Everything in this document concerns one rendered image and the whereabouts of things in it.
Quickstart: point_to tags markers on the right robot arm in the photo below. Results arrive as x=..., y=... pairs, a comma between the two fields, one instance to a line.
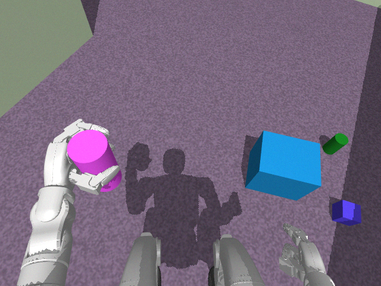
x=317, y=279

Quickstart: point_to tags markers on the right robot hand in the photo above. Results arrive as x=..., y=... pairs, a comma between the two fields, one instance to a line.
x=303, y=260

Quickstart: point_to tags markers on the left robot arm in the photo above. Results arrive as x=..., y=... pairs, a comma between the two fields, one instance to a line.
x=48, y=252

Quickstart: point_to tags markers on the left robot hand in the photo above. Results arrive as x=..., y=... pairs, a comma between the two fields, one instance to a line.
x=59, y=169

